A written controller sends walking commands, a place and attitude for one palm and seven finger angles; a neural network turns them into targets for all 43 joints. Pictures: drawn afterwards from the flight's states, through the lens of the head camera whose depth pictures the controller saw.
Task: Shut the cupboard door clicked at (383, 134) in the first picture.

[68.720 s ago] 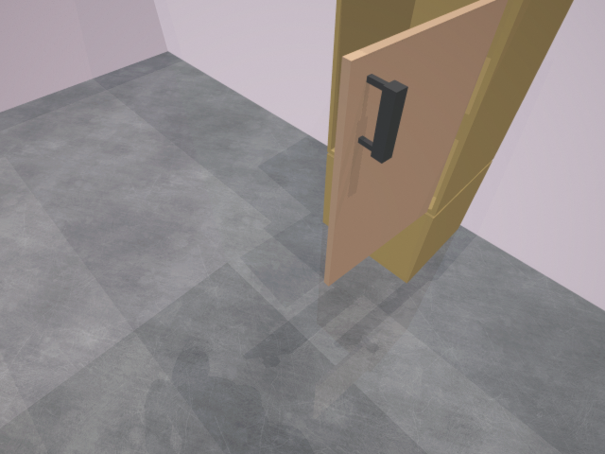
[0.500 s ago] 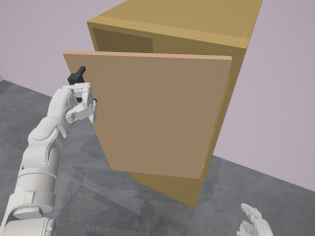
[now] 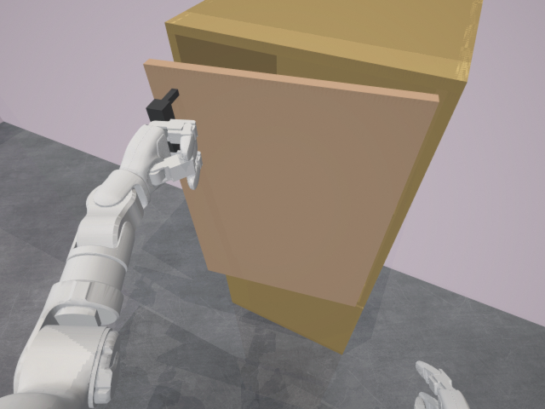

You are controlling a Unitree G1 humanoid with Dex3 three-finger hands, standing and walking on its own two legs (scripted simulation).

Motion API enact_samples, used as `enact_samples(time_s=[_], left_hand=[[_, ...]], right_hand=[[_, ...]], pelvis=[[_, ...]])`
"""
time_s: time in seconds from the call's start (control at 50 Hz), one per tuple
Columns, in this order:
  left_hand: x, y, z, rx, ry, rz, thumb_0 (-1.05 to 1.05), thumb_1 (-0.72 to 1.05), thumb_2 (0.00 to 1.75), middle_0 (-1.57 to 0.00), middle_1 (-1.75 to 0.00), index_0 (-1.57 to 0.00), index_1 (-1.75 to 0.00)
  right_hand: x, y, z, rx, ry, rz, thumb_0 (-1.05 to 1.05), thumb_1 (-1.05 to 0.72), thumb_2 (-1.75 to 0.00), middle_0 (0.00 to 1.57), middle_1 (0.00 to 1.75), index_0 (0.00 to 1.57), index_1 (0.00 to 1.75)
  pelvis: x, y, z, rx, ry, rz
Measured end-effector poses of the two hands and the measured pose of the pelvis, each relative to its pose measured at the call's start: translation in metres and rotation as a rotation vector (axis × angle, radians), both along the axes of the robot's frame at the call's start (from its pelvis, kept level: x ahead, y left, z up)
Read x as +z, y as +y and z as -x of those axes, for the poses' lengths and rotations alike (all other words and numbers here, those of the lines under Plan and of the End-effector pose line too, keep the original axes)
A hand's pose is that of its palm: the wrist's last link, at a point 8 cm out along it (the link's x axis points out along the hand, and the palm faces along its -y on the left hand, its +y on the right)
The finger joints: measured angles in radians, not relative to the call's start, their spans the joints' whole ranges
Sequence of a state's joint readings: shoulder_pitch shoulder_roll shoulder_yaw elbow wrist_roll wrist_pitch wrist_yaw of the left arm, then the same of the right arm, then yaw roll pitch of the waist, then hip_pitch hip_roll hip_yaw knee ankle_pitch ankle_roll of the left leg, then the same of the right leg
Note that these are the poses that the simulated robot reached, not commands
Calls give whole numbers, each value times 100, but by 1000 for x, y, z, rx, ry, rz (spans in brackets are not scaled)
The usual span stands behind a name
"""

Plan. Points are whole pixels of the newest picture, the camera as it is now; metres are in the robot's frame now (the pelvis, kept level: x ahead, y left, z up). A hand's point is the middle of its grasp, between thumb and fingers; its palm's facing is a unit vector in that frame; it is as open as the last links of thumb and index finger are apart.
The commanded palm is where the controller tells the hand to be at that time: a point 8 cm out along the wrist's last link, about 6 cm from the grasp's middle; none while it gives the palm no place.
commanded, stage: push the door shut along its arc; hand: left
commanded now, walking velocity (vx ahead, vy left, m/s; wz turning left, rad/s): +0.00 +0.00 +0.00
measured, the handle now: (175, 132) +0.49 +0.17 +0.16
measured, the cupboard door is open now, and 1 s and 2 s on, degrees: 11 0 0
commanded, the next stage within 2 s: pull the fist back off the door in 0.92 s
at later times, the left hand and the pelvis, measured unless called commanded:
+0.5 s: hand (234, 136) +0.47 +0.07 +0.17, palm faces -0.39 -0.92 -0.02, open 3.1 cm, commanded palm +0.47 +0.12 +0.16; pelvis +0.01 +0.00 -0.01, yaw -2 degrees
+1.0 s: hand (253, 127) +0.49 +0.04 +0.17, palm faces -0.46 -0.89 -0.03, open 3.5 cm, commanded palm +0.51 +0.08 +0.16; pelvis -0.01 -0.03 -0.02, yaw +0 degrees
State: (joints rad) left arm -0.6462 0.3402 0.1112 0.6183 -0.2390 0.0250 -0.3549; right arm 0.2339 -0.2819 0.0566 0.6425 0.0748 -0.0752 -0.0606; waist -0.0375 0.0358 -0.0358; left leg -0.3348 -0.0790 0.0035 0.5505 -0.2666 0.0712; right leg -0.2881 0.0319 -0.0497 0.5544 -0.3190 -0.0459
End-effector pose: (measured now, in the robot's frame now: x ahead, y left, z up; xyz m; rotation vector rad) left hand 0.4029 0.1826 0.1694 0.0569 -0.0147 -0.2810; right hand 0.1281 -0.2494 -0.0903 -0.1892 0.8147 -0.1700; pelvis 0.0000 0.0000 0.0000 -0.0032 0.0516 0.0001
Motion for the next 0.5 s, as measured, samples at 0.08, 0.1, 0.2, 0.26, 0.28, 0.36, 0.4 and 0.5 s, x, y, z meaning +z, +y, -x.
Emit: enact_samples(time_s=[0.08, 0.1, 0.2, 0.26, 0.28, 0.36, 0.4, 0.5], left_hand=[[0, -11, -11, -33, 10, 0, 2, 90, 90, -130, -150, -130, -150], [0, -14, -14, -43, 14, 4, 2, 90, 90, -130, -150, -130, -150], [-1, -29, -33, -67, 27, 16, 2, 90, 90, -130, -150, -130, -150], [0, -39, -44, -87, 27, 26, 2, 90, 90, -130, -150, -130, -150], [0, -42, -48, -92, 26, 30, 2, 90, 90, -130, -150, -130, -150], [0, -51, -60, -108, 27, 38, 2, 90, 89, -129, -150, -130, -150], [-1, -53, -64, -113, 28, 40, 2, 90, 90, -129, -150, -130, -150], [-1, -55, -68, -121, 18, 29, 2, 90, 90, -129, -150, -130, -150]], right_hand=[[-5, 4, 4, 3, 22, -3, 1, -90, -89, 20, 30, 20, 30], [-6, 5, 6, 2, 31, -3, 1, -90, -89, 20, 30, 20, 30], [-12, 3, 22, -18, 76, 0, 1, -90, -89, 20, 30, 20, 30], [-15, -1, 35, -43, 108, 4, 1, -90, -89, 20, 30, 20, 30], [-15, -3, 40, -53, 119, 6, 1, -90, -89, 20, 30, 20, 30], [-19, -11, 61, -98, 166, 13, 1, -90, -89, 20, 30, 20, 30], [-20, -16, 71, -117, 191, 17, 1, -90, -89, 20, 30, 20, 30], [-23, -28, 90, -151, 243, 27, 1, -90, -89, 20, 30, 20, 30]], pelvis=[[-1, 4, -1, 4, 10, 0], [-1, 5, -1, 4, 13, -1], [-2, 6, -1, 0, 30, -4], [-3, 6, -2, -8, 43, -5], [-3, 6, -2, -12, 47, -6], [-4, 4, -5, -25, 61, -8], [-4, 2, -6, -30, 67, -9], [-5, -3, -9, -37, 76, -11]])
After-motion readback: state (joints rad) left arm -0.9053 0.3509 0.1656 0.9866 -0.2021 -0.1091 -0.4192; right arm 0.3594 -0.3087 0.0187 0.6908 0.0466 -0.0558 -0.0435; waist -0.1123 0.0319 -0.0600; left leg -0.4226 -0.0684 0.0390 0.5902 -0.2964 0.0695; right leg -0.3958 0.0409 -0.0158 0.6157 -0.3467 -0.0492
